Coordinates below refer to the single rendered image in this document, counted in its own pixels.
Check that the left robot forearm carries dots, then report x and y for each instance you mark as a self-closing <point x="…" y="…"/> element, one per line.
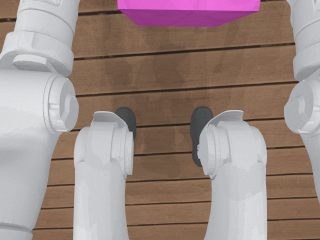
<point x="42" y="37"/>

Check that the left robot upper arm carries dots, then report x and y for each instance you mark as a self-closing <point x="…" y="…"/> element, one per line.
<point x="35" y="109"/>

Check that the left robot shin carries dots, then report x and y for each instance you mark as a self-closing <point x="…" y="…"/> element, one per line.
<point x="81" y="140"/>

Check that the carton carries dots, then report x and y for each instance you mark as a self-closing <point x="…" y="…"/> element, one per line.
<point x="186" y="13"/>

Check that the robot shin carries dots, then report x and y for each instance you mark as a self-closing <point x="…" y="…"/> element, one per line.
<point x="236" y="115"/>
<point x="81" y="140"/>

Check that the right robot shin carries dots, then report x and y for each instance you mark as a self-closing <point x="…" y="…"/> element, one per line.
<point x="236" y="115"/>

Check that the right robot upper arm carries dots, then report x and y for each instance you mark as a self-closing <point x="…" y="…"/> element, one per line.
<point x="302" y="116"/>

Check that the right robot forearm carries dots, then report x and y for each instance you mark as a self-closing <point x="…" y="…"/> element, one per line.
<point x="305" y="21"/>

